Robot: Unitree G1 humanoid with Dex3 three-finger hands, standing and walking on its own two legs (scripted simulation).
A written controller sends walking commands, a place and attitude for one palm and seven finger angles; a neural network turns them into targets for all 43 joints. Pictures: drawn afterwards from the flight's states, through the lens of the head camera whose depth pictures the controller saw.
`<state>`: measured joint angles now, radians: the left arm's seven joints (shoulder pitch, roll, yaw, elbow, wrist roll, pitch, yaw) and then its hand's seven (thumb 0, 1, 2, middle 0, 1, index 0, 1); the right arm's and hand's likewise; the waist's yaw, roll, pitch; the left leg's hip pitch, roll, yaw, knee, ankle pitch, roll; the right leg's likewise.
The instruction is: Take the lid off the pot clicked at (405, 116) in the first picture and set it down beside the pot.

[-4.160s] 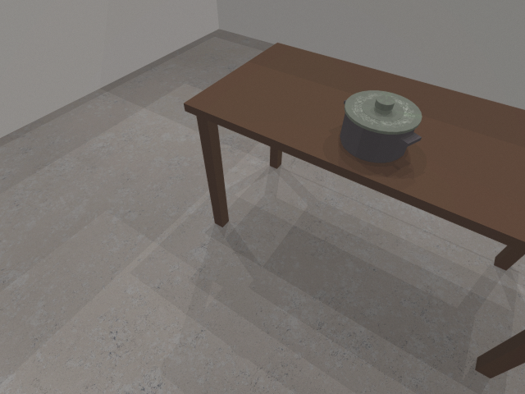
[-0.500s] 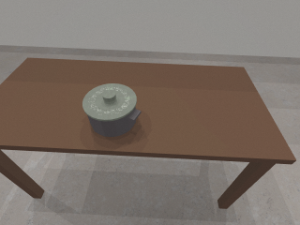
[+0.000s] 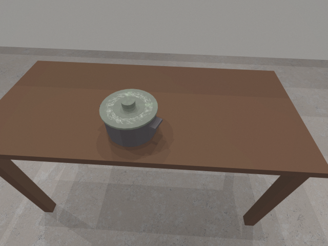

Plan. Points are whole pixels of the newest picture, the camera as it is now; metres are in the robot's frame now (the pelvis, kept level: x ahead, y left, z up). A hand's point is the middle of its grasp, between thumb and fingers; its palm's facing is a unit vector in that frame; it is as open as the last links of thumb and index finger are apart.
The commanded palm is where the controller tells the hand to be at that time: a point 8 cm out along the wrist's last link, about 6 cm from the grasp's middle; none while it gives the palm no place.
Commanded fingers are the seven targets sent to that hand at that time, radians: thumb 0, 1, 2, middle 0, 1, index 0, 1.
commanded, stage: look again from close up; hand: left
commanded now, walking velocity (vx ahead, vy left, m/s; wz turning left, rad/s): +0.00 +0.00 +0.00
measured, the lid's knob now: (128, 102) +0.55 +0.16 +0.02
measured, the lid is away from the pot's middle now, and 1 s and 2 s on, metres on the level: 0.00 0.00 0.00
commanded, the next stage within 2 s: lift the closed hand beside the body in 0.94 s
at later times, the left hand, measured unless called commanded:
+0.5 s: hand out of the picture +0.02 +0.21 -0.18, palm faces +0.02 -0.98 -0.19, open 7.3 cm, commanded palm none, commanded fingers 0.00 0.90 0.90 -0.20 -0.30 -0.20 -0.30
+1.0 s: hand out of the picture +0.01 +0.20 -0.19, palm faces +0.02 -0.99 -0.16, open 7.4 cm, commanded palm none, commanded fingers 0.00 0.90 0.90 -0.20 -0.30 -0.20 -0.30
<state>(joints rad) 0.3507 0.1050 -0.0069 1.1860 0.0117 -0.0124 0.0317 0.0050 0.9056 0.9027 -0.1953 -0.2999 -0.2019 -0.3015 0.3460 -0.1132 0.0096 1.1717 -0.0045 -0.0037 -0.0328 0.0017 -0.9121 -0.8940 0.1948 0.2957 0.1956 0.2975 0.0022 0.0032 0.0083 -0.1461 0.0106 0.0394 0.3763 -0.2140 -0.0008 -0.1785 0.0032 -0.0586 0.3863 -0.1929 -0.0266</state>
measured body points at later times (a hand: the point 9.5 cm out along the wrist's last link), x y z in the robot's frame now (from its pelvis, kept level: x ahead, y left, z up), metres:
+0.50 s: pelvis +0.02 +0.04 -0.01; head +0.02 +0.05 +0.44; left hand +0.02 +0.26 -0.17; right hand +0.01 -0.18 -0.17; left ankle -0.01 +0.12 -0.75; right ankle +0.01 -0.10 -0.75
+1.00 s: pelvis +0.02 +0.05 -0.01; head +0.03 +0.06 +0.44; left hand +0.01 +0.26 -0.17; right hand +0.02 -0.18 -0.16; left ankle -0.01 +0.12 -0.75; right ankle +0.01 -0.10 -0.75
